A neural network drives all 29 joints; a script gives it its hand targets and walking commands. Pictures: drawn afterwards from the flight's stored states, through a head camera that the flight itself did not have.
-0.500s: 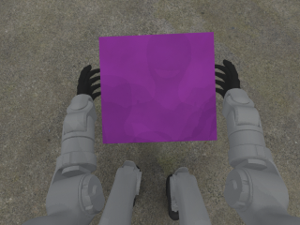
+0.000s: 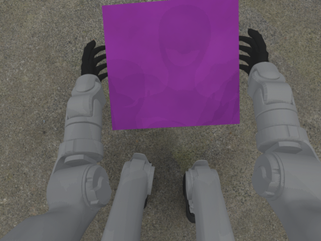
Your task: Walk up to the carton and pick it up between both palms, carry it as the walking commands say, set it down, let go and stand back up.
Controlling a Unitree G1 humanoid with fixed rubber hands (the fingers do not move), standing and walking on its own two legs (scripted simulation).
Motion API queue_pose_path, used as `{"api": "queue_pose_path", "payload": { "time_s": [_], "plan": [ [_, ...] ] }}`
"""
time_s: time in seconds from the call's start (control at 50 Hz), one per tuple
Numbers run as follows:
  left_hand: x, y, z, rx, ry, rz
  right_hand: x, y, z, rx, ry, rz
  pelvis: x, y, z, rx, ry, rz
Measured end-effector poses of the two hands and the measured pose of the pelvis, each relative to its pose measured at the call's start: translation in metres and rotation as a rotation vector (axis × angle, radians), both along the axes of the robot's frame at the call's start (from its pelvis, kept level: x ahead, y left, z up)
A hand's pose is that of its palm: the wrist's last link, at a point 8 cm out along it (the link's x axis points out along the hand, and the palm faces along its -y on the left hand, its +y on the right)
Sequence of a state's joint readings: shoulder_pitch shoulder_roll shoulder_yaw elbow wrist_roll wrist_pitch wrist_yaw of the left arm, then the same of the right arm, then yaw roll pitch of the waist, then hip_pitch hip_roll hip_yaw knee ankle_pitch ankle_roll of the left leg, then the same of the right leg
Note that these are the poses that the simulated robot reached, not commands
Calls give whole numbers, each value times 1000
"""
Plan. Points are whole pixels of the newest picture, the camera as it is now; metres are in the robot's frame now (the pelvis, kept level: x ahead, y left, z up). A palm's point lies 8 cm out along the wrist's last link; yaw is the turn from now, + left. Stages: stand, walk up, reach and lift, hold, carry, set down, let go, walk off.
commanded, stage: set down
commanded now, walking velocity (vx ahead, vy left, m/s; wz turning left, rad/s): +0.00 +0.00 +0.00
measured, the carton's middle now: (171, 72) +0.53 +0.02 -0.18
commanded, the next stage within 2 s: none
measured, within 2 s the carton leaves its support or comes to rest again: rests again in 1.90 s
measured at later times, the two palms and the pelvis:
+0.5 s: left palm (106, 80) +0.50 +0.20 -0.17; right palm (241, 70) +0.55 -0.17 -0.17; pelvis -0.01 +0.00 -0.06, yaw +1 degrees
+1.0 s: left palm (117, 82) +0.52 +0.19 -0.26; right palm (233, 73) +0.57 -0.18 -0.26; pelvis -0.01 +0.00 -0.11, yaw +1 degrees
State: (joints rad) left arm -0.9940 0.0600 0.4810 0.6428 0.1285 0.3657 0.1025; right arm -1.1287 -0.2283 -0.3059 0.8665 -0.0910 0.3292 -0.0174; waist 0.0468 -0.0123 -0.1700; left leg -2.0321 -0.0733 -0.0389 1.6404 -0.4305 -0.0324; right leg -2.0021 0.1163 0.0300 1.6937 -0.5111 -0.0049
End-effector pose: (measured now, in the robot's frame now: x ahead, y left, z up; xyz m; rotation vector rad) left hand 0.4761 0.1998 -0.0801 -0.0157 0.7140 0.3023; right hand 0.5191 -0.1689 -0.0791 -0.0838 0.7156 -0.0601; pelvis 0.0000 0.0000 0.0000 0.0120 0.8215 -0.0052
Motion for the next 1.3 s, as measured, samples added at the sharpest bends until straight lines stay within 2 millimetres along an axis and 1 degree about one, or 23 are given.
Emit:
{"api": "queue_pose_path", "payload": {
  "time_s": [0.12, 0.24, 0.44, 0.76, 1.0, 1.04, 1.1, 1.18, 1.2, 1.3],
  "plan": [
    [6, 0, -19, 5, 4, -3, 7, 0, -20, -5, 4, 13, -6, -1, -16, 4, -5, -3],
    [11, 0, -42, 13, 6, -4, 14, 0, -45, -10, 5, 18, -8, -3, -31, 10, 0, -5],
    [20, 0, -81, 14, 8, -6, 25, 0, -86, -21, 8, 21, -7, -4, -55, 17, 12, -6],
    [38, -3, -135, 12, 14, -23, 42, -4, -137, -41, 18, 35, -7, -2, -90, 18, -7, -10],
    [45, -6, -180, 1, 30, -25, 50, -7, -180, -60, 37, 49, -6, -1, -114, 21, -58, -10],
    [45, -6, -187, -1, 35, -25, 51, -7, -186, -60, 45, 49, -5, -1, -117, 20, -73, -12],
    [49, -5, -190, -6, 28, -24, 55, -8, -189, -49, 50, 52, -3, -2, -121, 20, -90, -15],
    [55, -3, -194, -8, 27, -29, 60, -8, -193, -46, 55, 59, -1, -1, -126, 22, -106, -15],
    [57, -7, -195, -19, 20, -41, 61, -5, -193, -33, 50, 69, 0, -1, -127, 22, -109, -15],
    [59, -6, -198, -15, 16, -32, 63, -5, -196, -30, 42, 64, 0, -1, -131, 22, -124, -14]
  ]
}}
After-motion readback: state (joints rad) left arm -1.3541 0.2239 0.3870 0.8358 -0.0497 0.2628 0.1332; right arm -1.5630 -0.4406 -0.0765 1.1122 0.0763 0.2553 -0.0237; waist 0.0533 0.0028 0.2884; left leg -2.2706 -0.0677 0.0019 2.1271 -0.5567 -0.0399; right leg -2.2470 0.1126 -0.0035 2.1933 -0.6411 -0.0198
